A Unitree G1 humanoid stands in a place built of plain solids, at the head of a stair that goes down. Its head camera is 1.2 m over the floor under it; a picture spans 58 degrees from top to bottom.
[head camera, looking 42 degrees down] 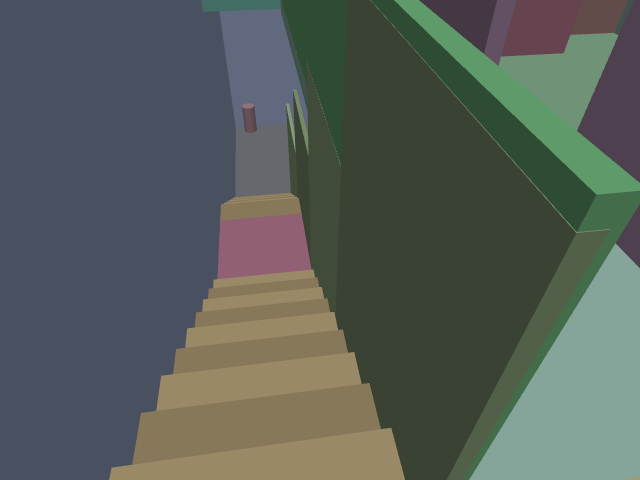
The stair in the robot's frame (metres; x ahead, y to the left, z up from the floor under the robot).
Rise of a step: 0.17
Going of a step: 0.26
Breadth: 0.86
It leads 8 degrees to the left of straight ahead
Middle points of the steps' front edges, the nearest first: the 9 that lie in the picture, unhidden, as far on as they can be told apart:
0.57 0.20 -0.17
0.82 0.23 -0.34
1.07 0.27 -0.51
1.32 0.30 -0.68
1.57 0.34 -0.85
1.83 0.38 -1.02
2.08 0.41 -1.19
2.33 0.45 -1.36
2.58 0.48 -1.53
